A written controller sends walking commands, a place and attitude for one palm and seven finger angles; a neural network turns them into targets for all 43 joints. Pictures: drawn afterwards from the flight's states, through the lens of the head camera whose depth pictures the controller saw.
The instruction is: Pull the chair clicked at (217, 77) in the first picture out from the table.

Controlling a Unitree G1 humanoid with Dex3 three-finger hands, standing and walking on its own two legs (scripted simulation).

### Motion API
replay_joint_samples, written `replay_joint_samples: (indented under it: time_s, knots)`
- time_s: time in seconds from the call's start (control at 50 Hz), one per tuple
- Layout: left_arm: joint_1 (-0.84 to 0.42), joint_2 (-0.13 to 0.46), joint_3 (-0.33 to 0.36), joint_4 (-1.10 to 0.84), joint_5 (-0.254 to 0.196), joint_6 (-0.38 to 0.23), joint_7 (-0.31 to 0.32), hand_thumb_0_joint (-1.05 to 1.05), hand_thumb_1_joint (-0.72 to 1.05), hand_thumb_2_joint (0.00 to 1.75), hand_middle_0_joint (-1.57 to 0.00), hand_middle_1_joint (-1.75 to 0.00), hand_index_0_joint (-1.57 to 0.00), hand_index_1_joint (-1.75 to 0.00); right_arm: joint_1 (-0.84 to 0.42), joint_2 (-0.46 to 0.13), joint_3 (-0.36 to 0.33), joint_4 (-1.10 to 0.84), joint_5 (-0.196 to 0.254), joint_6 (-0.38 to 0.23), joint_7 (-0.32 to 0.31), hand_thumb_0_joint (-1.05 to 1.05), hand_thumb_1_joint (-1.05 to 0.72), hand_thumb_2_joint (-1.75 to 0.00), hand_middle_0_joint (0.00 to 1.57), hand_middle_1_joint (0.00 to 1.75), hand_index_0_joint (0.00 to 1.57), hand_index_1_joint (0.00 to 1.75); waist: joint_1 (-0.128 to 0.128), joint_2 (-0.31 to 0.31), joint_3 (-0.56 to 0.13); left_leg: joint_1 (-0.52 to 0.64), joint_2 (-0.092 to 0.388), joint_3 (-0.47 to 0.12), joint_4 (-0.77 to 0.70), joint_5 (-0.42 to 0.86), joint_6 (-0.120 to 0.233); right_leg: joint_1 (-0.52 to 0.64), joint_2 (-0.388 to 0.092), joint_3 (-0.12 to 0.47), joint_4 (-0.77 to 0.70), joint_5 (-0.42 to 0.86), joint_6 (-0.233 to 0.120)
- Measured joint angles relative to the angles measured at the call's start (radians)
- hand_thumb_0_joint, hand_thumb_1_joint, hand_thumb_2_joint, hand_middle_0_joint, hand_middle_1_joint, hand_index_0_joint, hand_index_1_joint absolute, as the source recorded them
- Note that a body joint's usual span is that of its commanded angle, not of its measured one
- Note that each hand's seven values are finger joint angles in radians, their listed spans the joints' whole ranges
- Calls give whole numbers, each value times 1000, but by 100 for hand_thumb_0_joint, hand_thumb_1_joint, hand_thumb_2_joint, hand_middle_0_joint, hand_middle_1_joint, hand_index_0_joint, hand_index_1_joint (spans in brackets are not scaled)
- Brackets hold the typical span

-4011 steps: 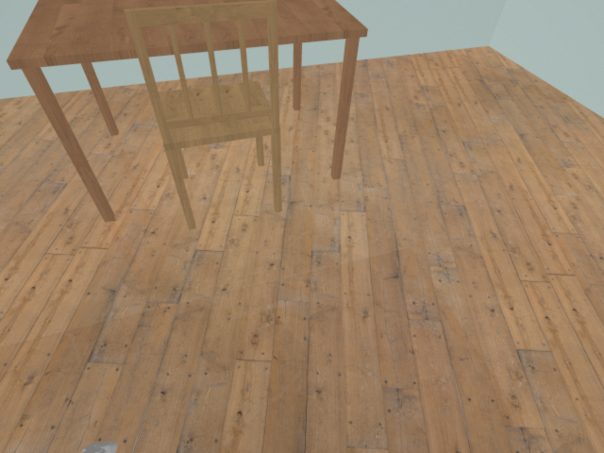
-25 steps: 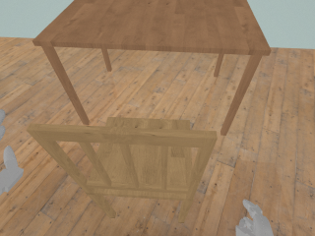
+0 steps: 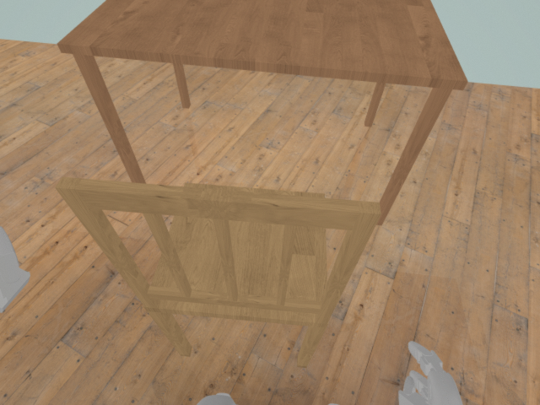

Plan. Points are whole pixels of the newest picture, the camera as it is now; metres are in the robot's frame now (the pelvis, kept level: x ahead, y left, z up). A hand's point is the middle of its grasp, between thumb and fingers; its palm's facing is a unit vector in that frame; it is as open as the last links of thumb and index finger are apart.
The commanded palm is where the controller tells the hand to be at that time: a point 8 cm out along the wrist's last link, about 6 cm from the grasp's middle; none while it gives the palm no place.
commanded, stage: step back with the hand held close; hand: left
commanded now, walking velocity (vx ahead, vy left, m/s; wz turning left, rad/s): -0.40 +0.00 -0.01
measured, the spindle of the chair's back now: (228, 264) +0.35 +0.10 -0.06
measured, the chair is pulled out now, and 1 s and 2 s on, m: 0.50 0.50 0.50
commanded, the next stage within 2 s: stop stepping back and stand still in 0.78 s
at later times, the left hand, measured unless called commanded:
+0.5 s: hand (10, 285) +0.19 +0.27 +0.18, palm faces +0.44 -0.76 -0.48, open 7.4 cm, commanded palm +0.12 +0.31 +0.19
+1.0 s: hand (16, 399) +0.11 +0.22 +0.17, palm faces +0.31 -0.77 -0.55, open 7.4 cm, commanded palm +0.05 +0.26 +0.19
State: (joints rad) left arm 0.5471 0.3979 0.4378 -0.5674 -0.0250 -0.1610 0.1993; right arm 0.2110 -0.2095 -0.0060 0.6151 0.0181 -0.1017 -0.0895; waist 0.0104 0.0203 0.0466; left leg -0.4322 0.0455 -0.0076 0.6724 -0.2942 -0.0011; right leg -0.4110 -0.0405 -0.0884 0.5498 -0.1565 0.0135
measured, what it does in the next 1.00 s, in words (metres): walks backwards: right foot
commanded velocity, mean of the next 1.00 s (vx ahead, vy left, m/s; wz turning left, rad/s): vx -0.32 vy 0.02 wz -0.01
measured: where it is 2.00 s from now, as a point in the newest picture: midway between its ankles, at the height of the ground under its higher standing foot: outside the picture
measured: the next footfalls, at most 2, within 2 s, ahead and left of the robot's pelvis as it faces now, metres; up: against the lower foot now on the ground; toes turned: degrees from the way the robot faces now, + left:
right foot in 0.76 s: -0.05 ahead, -0.17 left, +0.00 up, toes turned -1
left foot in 1.02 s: -0.08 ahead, +0.09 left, +0.00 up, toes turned -1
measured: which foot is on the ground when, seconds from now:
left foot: down 0.00-0.86, up 0.88-1.00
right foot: down 0.00-0.50, up 0.52-0.74, down 0.76-1.00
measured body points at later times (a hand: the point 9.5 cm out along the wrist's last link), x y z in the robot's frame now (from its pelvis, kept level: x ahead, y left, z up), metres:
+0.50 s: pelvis -0.01 +0.00 +0.00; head +0.03 +0.03 +0.45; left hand +0.16 +0.30 +0.21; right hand +0.16 -0.24 -0.08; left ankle +0.01 +0.12 -0.73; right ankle +0.08 -0.14 -0.72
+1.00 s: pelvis -0.10 -0.03 +0.01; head -0.07 -0.03 +0.46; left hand +0.08 +0.26 +0.20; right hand +0.05 -0.29 -0.08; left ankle -0.12 +0.09 -0.71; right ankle -0.09 -0.17 -0.72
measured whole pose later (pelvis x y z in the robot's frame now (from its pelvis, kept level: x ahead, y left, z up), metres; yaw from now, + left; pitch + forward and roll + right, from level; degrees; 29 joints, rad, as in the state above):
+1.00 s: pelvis -0.10 -0.03 +0.01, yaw -1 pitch +3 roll -1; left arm 0.67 0.45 0.46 -0.56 -0.05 -0.22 0.15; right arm 0.17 -0.21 -0.03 0.64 0.03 -0.08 -0.08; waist -0.04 -0.01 0.01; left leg -0.36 0.01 -0.02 0.69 -0.36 -0.01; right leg -0.32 -0.03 -0.03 0.51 -0.24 0.02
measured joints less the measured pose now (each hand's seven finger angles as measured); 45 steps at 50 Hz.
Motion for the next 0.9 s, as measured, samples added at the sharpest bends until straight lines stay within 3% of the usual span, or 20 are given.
replay_joint_samples:
  time_s: [0.06, 0.22, 0.34, 0.42, 0.46, 0.5, 0.56, 0.6, 0.72, 0.76, 0.78, 0.82, 0.86, 0.9]
  knots:
    - [8, 10, 4, -23, -3, -9, 0, 1, 88, 90, -21, -31, -21, -30, -13, -5, -5, 11, -4, 2, 2, 1, -90, -89, 20, 30, 20, 30, -5, -2, 4, -8, 2, -2, -7, 47, -2, -6, 2, -1, -4, 5, 3]
    - [27, 59, 62, -21, -1, -32, -5, 1, 88, 90, -21, -31, -21, -30, -21, 20, -12, 0, 1, -17, -11, 1, -90, -90, 20, 30, 20, 30, -20, -26, 8, -23, -4, -6, 18, 28, -2, -22, 3, 16, 45, -32, 10]
    - [9, 24, 44, -46, -8, -53, -20, 1, 89, 90, -21, -31, -21, -30, -36, 31, -7, 16, -7, -43, 3, 1, -90, -89, 20, 30, 20, 30, -7, -11, 20, -43, 13, -29, 76, -17, -17, -30, 23, -2, 80, -49, -11]
    - [-4, 8, 9, -50, -3, -58, -19, 1, 88, 90, -21, -31, -21, -30, -50, 20, -16, 46, -16, -13, 13, 1, -90, -89, 20, 30, 20, 30, -13, -31, 6, -42, -35, -34, 172, -145, -14, -28, 1, 5, 48, -27, -11]
    - [4, 19, 17, -50, -1, -59, -18, 1, 88, 90, -22, -31, -21, -30, -50, 14, -13, 44, -15, 4, 10, 1, -90, -89, 20, 30, 20, 30, -25, -43, -3, 15, -41, -26, 83, -135, -6, -26, -10, 6, 25, -10, -2]
    - [15, 44, 39, -49, 2, -68, -15, 1, 88, 90, -22, -31, -21, -30, -50, 13, -16, 36, -14, 7, 5, 1, -90, -89, 20, 30, 20, 30, -35, -53, -1, 42, -39, -24, -12, -13, 9, -33, -16, 2, 22, -2, 6]
    - [37, 60, 66, -28, -4, -73, -19, 1, 88, 90, -22, -31, -21, -30, -45, 30, -21, 30, -22, -11, 4, 1, -90, -89, 20, 30, 20, 30, -29, -55, 3, 41, -25, -19, -27, 11, 14, -66, 20, 45, 187, -197, 0]
    - [35, 50, 59, -28, -11, -68, -22, 1, 88, 90, -21, -31, -21, -30, -34, 41, -24, 32, -26, -36, 11, 1, -90, -90, 20, 30, 20, 30, -26, -37, 6, 49, -8, -33, -66, 31, 11, -47, 46, 55, 258, -253, -3]
    - [45, 45, 38, -64, -24, -97, -42, 1, 89, 90, -21, -31, -21, -30, -38, 57, -7, 49, -30, -82, 36, 1, -90, -89, 20, 30, 20, 30, 2, -19, 9, 46, 27, -26, -146, 102, -11, 131, 40, 54, 14, -170, -26]
    - [44, 68, 51, -56, -27, -105, -51, 1, 89, 90, -21, -31, -21, -30, -57, 61, 1, 49, -32, -83, 36, 1, -90, -89, 20, 30, 20, 30, 6, -22, 15, 21, 30, -18, -134, 111, -20, 185, 26, 56, -85, -105, -25]
    - [40, 77, 59, -47, -27, -109, -55, 1, 89, 90, -21, -31, -21, -30, -70, 61, 5, 49, -32, -81, 37, 1, -90, -89, 20, 30, 20, 30, 11, -19, 21, 6, 37, -13, -122, 113, -27, 199, 24, 49, -125, -114, -4]
    - [22, 75, 53, -25, -26, -112, -68, 1, 89, 90, -21, -31, -21, -30, -100, 51, 5, 52, -29, -72, 38, 1, -90, -89, 20, 30, 21, 30, 6, 24, 51, -11, 69, -32, -113, 128, -41, 198, 57, 34, -148, -90, 20]
    - [26, 78, 43, -26, -29, -110, -80, 1, 89, 90, -21, -31, -21, -30, -104, 41, 0, 40, -18, -58, 41, 1, -90, -89, 20, 30, 21, 30, 1, 43, 63, -27, 80, -47, -97, 143, -40, 176, 73, 26, -127, -67, 12]
    - [55, 73, 30, -33, -30, -115, -85, 1, 88, 90, -21, -31, -21, -30, -93, 33, -11, 39, -5, -38, 38, 1, -90, -89, 20, 30, 21, 30, -2, 24, 44, -47, 38, -54, 25, 27, -35, 137, 59, 40, -82, -77, 1]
